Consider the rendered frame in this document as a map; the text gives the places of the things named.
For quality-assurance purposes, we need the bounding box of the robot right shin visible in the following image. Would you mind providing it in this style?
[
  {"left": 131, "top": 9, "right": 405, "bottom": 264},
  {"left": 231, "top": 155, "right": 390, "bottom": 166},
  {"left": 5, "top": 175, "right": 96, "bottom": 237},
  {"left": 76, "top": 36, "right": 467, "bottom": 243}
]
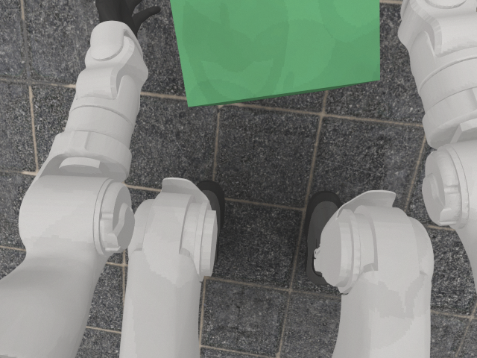
[{"left": 314, "top": 190, "right": 434, "bottom": 285}]

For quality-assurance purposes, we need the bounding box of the right robot forearm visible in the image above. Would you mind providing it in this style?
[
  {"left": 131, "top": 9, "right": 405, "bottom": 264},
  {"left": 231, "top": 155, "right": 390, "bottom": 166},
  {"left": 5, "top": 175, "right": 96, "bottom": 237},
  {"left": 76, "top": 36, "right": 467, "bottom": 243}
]
[{"left": 398, "top": 0, "right": 477, "bottom": 149}]

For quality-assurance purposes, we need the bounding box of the carton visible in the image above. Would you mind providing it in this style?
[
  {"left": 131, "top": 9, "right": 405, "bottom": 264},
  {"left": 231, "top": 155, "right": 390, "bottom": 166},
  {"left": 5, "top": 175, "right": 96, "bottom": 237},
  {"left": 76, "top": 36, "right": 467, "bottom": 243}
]
[{"left": 170, "top": 0, "right": 380, "bottom": 107}]

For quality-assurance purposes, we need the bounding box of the robot right upper arm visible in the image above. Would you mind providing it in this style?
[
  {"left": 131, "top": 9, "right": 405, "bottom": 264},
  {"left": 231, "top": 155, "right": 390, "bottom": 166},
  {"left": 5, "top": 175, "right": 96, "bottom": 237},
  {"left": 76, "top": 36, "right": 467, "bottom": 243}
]
[{"left": 422, "top": 139, "right": 477, "bottom": 294}]

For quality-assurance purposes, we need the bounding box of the robot left upper arm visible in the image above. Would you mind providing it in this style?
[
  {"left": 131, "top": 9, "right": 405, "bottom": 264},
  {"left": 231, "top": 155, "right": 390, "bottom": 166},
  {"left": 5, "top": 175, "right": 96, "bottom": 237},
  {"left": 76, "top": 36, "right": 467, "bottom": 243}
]
[{"left": 0, "top": 175, "right": 135, "bottom": 358}]

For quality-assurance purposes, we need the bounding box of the right robot thigh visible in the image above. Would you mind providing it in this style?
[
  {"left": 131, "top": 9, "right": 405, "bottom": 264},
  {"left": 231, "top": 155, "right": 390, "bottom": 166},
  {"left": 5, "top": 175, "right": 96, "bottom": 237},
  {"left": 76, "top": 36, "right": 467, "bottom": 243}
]
[{"left": 326, "top": 205, "right": 432, "bottom": 358}]

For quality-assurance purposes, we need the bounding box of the left robot forearm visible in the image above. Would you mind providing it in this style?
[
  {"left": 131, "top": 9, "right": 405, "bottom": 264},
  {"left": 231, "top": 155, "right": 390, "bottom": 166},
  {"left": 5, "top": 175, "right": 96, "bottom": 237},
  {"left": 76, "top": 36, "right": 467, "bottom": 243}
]
[{"left": 19, "top": 21, "right": 148, "bottom": 245}]

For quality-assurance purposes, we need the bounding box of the left robot hand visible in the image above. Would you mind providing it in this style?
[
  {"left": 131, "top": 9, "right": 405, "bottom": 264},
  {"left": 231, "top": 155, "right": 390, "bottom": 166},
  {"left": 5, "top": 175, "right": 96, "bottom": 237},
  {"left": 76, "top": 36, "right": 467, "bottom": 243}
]
[{"left": 95, "top": 0, "right": 161, "bottom": 38}]

